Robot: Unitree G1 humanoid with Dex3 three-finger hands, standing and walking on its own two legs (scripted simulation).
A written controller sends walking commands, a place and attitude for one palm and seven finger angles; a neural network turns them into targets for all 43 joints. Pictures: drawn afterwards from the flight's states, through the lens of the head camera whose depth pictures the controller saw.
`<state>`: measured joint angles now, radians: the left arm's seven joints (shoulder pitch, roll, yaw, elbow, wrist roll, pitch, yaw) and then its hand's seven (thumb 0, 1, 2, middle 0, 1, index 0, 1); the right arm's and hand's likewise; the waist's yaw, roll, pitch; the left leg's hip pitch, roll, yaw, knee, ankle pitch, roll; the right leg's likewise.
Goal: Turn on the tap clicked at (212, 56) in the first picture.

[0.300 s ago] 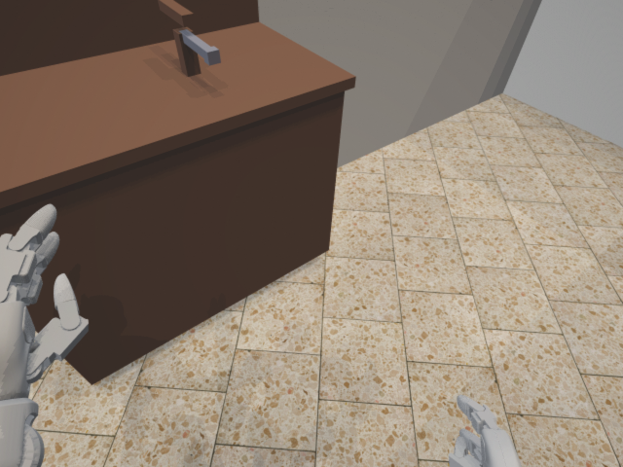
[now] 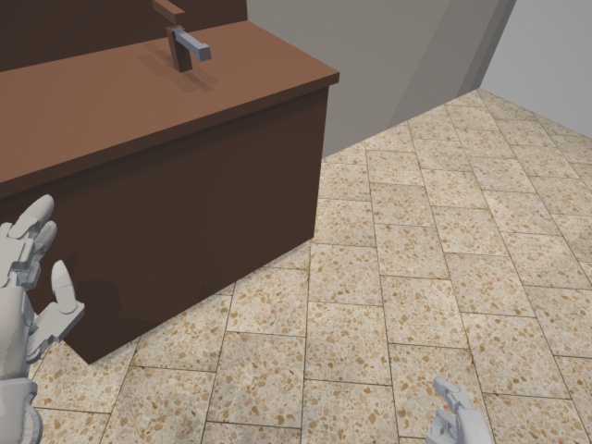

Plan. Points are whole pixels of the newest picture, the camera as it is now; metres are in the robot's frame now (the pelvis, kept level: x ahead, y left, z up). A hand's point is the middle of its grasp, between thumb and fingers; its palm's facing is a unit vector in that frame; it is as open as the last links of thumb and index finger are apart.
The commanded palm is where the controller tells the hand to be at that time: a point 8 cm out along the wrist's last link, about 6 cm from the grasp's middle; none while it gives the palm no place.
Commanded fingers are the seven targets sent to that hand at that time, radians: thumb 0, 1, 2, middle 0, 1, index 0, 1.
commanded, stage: look at it before walking up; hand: left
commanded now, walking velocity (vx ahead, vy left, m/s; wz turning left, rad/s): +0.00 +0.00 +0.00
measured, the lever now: (202, 52) +0.87 +0.28 +0.14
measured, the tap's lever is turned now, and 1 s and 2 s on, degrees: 0 0 0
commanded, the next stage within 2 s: walk to a spot facing it in 0.10 s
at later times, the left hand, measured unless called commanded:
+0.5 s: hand (115, 294) +0.23 +0.21 +0.15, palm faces +0.36 -0.87 -0.34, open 7.4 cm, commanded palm +0.18 +0.25 +0.18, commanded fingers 0.00 0.90 0.90 -0.20 -0.30 -0.20 -0.30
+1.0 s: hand (249, 247) +0.30 +0.09 +0.15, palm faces +0.14 -0.90 -0.42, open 7.4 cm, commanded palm +0.25 +0.15 +0.18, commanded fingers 0.00 0.90 0.90 -0.20 -0.30 -0.20 -0.30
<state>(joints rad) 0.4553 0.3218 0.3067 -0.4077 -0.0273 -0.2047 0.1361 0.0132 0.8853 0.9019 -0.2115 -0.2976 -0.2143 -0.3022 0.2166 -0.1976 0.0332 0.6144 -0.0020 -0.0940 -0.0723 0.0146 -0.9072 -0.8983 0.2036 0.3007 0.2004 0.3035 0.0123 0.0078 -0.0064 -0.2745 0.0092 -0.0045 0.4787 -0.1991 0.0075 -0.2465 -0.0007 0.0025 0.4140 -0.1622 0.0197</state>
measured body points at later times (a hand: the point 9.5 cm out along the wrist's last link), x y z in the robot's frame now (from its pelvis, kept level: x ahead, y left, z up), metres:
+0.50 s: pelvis -0.01 -0.01 -0.01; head +0.00 -0.02 +0.44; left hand +0.20 +0.26 +0.17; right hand +0.16 -0.24 -0.09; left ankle +0.04 +0.11 -0.74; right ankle +0.04 -0.13 -0.74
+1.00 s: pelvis +0.01 -0.06 -0.04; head +0.02 -0.09 +0.41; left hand +0.29 +0.13 +0.17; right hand +0.08 -0.31 -0.15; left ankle +0.03 +0.11 -0.69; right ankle +0.02 -0.14 -0.74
